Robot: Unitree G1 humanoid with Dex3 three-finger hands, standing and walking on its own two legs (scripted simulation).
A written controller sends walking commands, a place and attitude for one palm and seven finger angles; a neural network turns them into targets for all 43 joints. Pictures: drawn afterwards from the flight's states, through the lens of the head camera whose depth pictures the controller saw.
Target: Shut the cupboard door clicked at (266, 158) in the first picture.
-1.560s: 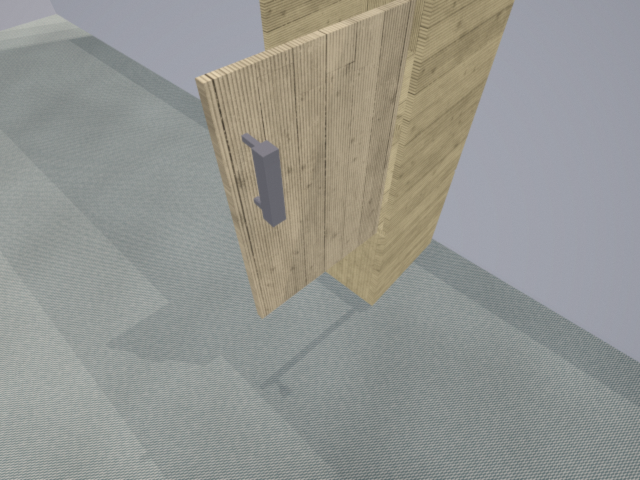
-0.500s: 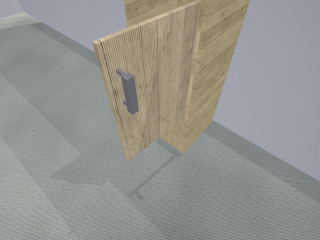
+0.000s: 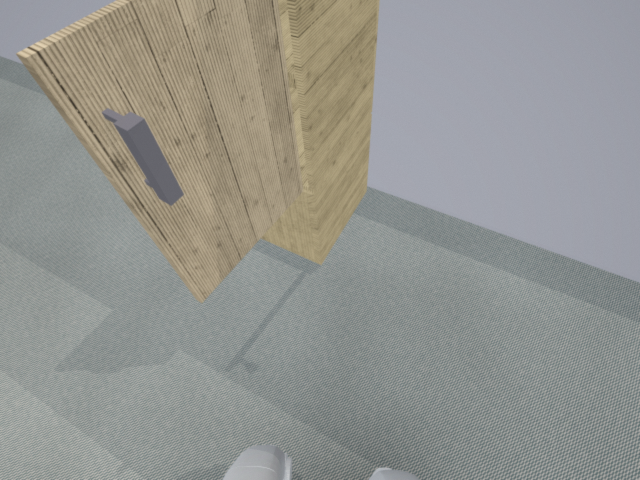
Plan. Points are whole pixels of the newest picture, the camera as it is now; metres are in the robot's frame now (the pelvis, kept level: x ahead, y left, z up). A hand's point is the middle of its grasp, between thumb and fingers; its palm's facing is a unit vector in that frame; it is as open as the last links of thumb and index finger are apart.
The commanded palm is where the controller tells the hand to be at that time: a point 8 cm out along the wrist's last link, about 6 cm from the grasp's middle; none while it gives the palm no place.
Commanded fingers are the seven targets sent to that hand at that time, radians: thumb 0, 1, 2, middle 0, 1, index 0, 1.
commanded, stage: walk to a spot facing it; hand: left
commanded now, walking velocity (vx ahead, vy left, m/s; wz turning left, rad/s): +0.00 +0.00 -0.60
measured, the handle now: (142, 157) +0.49 +0.29 +0.10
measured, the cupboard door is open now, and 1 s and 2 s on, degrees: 84 84 84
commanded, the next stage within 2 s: none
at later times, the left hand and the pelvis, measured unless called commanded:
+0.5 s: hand (170, 472) +0.13 +0.24 -0.16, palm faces -0.21 -0.94 -0.25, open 7.4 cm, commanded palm none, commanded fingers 0.00 0.90 0.90 -0.20 -0.30 -0.20 -0.30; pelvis +0.00 +0.04 +0.01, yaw -17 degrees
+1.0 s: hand (277, 398) +0.23 +0.10 -0.15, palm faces -0.62 -0.77 -0.17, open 7.4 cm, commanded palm none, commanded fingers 0.00 0.90 0.90 -0.20 -0.30 -0.20 -0.30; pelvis +0.02 +0.01 +0.01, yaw -38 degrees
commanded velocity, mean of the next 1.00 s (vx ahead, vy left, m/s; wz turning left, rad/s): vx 0.08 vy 0.00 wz -0.60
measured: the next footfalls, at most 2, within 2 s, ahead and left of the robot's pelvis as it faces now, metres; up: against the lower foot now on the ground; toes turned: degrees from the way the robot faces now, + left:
left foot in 0.38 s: +0.06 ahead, +0.18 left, +0.00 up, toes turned -19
right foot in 0.64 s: -0.01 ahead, -0.13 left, +0.00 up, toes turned -24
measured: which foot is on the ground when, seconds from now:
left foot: up 0.00-0.36, down 0.38-0.62, up 0.64-0.80, down 0.82-1.00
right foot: down 0.00-0.38, up 0.40-0.62, down 0.64-0.82, up 0.84-1.00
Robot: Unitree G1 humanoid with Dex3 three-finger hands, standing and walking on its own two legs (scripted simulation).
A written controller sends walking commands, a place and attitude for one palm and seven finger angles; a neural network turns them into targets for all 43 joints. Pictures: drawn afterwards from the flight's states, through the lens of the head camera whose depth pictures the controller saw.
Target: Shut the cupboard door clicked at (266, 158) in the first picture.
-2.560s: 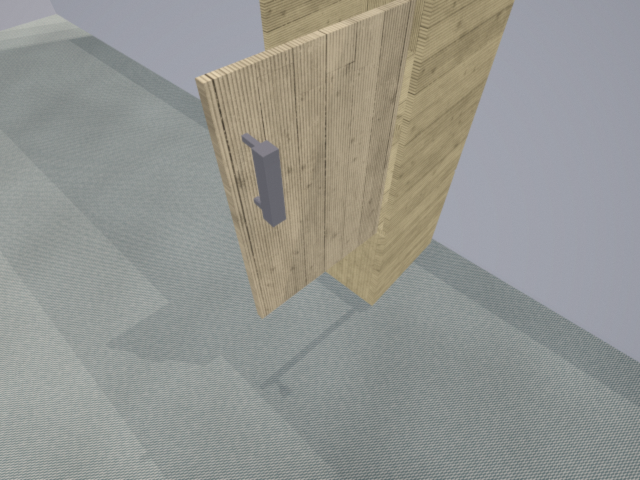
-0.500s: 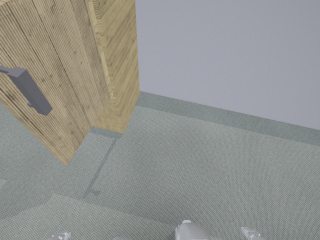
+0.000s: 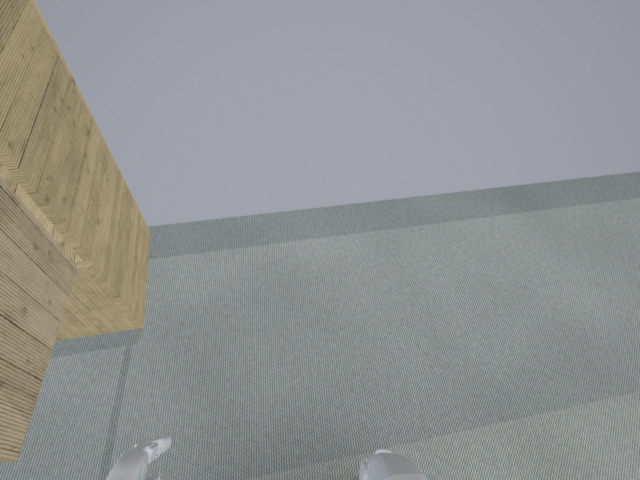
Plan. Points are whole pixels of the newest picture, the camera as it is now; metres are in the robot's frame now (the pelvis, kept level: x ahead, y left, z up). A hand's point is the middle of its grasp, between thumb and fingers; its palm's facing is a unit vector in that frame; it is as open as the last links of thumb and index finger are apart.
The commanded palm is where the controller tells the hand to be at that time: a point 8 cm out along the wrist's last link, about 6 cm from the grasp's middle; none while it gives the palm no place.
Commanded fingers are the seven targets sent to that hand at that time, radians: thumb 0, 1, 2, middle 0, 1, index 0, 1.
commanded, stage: walk to a spot facing it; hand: left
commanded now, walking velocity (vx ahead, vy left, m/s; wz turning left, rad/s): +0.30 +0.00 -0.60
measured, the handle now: out of the picture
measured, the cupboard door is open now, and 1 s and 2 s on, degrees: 84 84 84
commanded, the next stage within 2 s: turn to face it in 1.10 s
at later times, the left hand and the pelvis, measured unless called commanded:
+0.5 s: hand (239, 388) +0.27 +0.13 -0.19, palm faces -0.29 -0.94 -0.17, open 7.4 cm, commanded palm none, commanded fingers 0.00 0.90 0.90 -0.20 -0.30 -0.20 -0.30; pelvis +0.16 -0.04 -0.01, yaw -18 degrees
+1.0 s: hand (314, 282) +0.47 +0.02 -0.19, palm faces -0.40 -0.90 -0.19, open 7.3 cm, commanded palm none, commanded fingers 0.00 0.90 0.90 -0.20 -0.30 -0.20 -0.30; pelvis +0.37 -0.15 -0.01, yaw -27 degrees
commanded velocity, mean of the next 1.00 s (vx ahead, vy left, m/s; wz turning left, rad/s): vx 0.36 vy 0.00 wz -0.33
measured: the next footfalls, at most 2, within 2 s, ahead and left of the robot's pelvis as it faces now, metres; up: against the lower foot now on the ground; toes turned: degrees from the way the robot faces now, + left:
right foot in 0.12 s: +0.08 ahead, -0.16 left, +0.00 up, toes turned -11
left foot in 0.40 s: +0.24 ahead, +0.09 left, +0.00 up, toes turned -8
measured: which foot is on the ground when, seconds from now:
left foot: down 0.00-0.12, up 0.14-0.38, down 0.40-0.68, up 0.70-0.94, down 0.96-1.00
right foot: up 0.00-0.10, down 0.12-0.38, up 0.40-0.66, down 0.68-0.96, up 0.98-1.00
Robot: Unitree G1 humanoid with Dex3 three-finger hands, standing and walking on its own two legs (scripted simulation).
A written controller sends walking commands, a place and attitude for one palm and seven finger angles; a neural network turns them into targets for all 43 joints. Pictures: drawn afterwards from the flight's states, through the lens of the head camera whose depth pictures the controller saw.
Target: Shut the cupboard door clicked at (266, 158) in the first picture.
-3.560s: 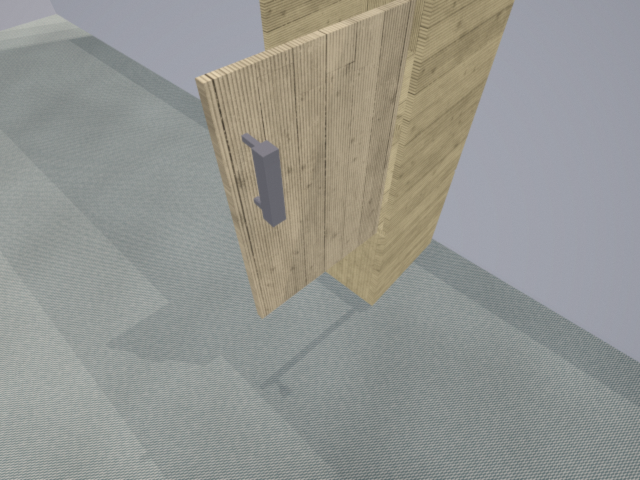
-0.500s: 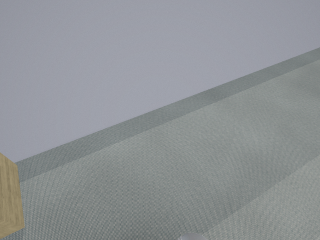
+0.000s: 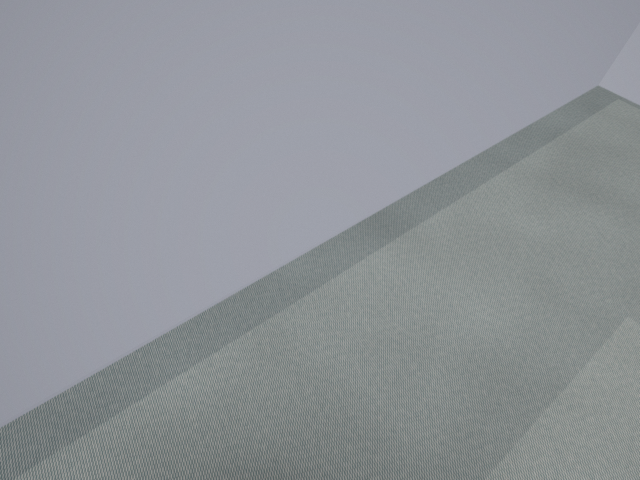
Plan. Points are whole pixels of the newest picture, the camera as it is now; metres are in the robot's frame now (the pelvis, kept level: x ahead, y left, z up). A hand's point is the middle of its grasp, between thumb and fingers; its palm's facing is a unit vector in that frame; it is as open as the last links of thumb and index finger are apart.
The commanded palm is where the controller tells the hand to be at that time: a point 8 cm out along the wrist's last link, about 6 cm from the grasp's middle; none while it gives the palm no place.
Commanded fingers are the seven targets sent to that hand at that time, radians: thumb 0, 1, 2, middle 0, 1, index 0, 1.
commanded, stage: walk to a spot facing it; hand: left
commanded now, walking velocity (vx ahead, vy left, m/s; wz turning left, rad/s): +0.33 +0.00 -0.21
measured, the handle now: out of the picture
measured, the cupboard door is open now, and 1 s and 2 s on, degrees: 84 84 84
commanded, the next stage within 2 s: turn to face it in 0.10 s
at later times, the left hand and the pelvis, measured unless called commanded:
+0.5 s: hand (225, 395) +0.26 +0.16 -0.17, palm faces +0.14 -0.97 -0.19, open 7.2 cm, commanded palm none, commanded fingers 0.00 0.90 0.90 -0.20 -0.30 -0.20 -0.30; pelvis +0.22 -0.03 +0.00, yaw +6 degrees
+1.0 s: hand (248, 376) +0.29 +0.12 -0.15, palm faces +0.42 -0.87 -0.26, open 7.4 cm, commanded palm none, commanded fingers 0.00 0.90 0.90 -0.20 -0.30 -0.20 -0.30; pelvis +0.31 -0.08 +0.01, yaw +25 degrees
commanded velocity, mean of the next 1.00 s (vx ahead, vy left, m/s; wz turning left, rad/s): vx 0.04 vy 0.00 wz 0.45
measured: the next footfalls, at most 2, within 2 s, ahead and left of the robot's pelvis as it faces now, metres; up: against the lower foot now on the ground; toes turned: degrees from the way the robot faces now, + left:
right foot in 0.22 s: +0.20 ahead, -0.15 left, +0.00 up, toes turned -8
left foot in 0.50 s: +0.31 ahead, +0.09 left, +0.00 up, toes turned +15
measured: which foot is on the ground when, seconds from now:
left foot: down 0.00-0.20, up 0.22-0.48, down 0.50-0.76, up 0.78-1.00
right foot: up 0.00-0.20, down 0.22-0.50, up 0.52-0.76, down 0.78-1.00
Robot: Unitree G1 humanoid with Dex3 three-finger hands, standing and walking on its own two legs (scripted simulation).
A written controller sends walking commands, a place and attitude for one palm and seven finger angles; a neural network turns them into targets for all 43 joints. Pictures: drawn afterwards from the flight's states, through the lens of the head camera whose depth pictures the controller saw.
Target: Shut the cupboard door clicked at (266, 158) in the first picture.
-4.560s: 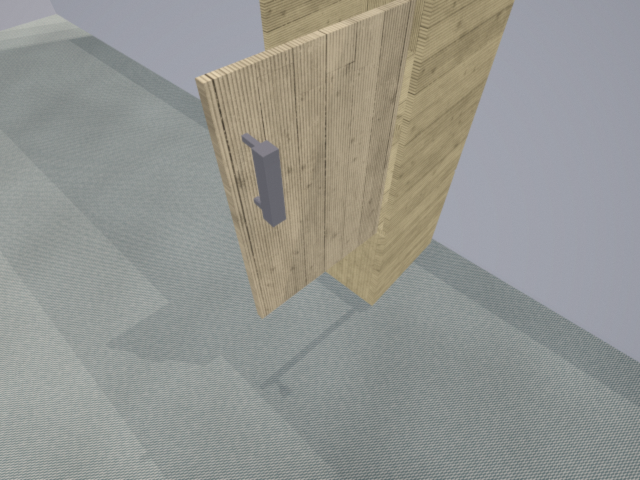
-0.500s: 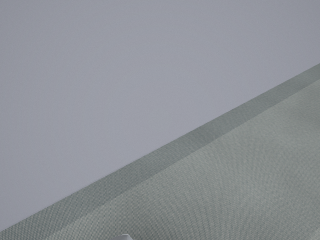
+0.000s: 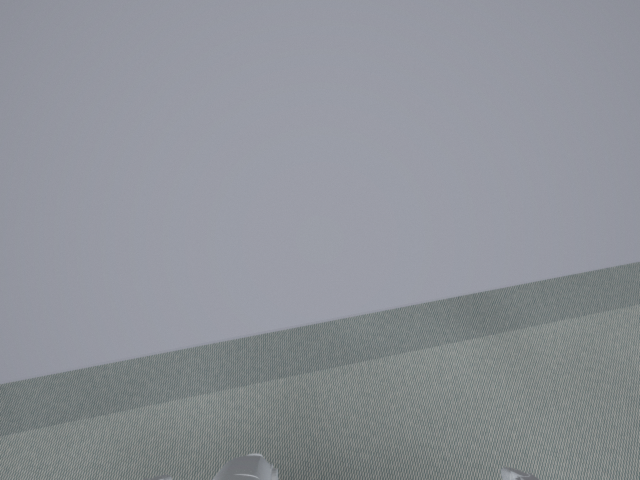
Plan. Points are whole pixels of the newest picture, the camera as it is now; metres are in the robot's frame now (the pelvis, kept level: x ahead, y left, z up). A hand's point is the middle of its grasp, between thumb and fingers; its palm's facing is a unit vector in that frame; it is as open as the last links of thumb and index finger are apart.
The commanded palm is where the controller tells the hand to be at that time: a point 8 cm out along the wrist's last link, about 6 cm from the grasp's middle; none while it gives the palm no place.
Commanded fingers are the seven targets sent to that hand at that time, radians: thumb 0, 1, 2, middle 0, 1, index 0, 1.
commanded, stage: turn to face it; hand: left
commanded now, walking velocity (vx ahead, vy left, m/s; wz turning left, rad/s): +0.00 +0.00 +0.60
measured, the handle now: out of the picture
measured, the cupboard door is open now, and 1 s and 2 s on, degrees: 84 84 84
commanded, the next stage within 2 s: none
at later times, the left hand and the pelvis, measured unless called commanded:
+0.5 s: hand out of the picture +0.05 +0.18 -0.16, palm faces +0.32 -0.90 -0.30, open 7.4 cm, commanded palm none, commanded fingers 0.00 0.90 0.90 -0.20 -0.30 -0.20 -0.30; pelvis +0.03 -0.05 -0.01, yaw +19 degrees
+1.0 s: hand out of the picture -0.01 +0.18 -0.16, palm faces +0.60 -0.75 -0.29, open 7.4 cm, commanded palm none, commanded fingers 0.00 0.90 0.90 -0.20 -0.30 -0.20 -0.30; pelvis +0.04 -0.07 -0.01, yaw +37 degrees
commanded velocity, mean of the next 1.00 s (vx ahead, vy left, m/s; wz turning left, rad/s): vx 0.00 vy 0.00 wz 0.60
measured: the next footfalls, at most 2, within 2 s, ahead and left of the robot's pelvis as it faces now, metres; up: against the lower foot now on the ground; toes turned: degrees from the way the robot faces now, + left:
left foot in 0.08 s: +0.06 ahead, +0.13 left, +0.00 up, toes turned +11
right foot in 0.38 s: +0.11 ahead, -0.16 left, +0.00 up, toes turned +11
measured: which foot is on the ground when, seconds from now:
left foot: up 0.00-0.06, down 0.08-0.38, up 0.40-0.66, down 0.68-1.00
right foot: down 0.00-0.08, up 0.10-0.36, down 0.38-0.68, up 0.70-1.00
